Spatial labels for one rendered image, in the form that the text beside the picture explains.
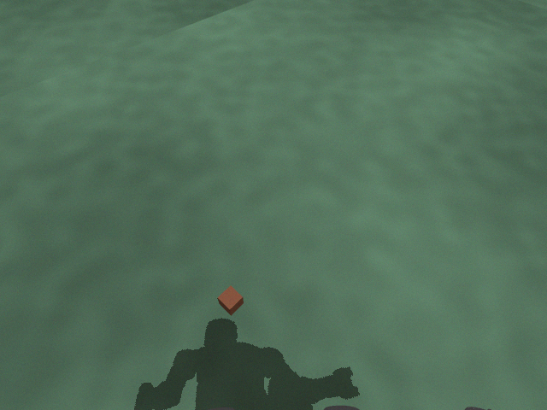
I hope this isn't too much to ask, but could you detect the cube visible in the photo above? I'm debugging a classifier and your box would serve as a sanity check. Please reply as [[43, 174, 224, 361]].
[[217, 285, 244, 316]]

